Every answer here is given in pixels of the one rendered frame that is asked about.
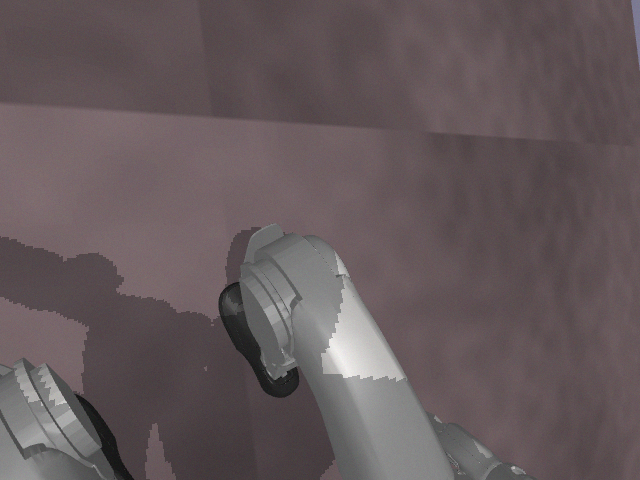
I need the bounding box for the right robot foot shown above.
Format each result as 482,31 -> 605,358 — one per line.
218,282 -> 299,398

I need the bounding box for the right robot hand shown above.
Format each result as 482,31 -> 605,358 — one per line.
425,411 -> 503,480

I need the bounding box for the right robot arm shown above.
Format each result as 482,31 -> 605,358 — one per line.
485,463 -> 538,480

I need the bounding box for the left robot foot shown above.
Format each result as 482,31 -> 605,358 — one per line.
75,394 -> 134,480

